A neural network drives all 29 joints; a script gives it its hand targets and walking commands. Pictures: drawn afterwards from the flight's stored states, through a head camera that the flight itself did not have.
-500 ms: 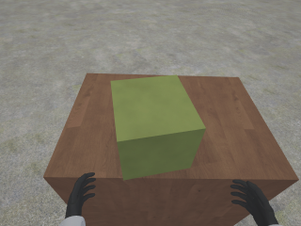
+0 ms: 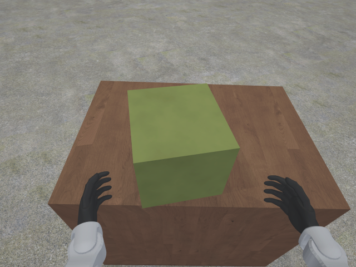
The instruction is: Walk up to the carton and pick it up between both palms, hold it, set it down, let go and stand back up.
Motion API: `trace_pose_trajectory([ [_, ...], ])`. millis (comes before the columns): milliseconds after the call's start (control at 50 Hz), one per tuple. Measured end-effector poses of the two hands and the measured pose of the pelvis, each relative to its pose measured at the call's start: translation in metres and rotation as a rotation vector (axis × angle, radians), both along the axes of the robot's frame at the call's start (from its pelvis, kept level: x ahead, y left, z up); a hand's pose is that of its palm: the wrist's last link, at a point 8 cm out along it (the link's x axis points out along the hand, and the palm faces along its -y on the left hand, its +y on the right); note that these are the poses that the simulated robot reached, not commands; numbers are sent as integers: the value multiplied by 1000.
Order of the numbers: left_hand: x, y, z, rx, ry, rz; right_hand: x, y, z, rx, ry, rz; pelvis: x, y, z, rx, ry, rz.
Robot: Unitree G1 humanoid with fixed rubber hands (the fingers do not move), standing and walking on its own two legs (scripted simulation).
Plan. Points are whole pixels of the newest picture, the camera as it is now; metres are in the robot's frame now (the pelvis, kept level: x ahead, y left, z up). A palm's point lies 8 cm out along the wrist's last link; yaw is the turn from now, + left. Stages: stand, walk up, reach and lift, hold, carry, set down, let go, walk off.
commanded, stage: reach and lift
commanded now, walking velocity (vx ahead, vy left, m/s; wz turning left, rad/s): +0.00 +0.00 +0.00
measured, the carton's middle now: (175, 143) +0.42 +0.05 +0.02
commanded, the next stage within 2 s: none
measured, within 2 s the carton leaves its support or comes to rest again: neither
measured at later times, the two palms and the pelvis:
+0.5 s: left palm (82, 179) +0.26 +0.23 +0.08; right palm (292, 171) +0.31 -0.21 +0.08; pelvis +0.00 +0.01 +0.00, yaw +0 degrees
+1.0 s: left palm (78, 149) +0.30 +0.24 +0.12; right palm (281, 128) +0.39 -0.19 +0.14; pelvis +0.00 +0.00 +0.00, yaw +1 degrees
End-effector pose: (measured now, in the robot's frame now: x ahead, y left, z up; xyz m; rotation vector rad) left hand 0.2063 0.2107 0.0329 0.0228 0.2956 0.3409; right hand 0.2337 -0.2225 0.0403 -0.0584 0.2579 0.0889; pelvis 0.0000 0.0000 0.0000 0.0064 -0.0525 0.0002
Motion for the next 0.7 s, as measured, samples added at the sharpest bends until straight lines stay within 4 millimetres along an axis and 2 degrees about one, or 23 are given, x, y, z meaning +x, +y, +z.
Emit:
trace_pose_trajectory([
  [360,36,18,33,-18,-11,0,56,11,28,11,-31,19,3,6,1,-7,14,-4],
  [700,69,25,63,-55,-12,11,113,22,67,15,-50,44,-2,2,1,-5,45,-1],
])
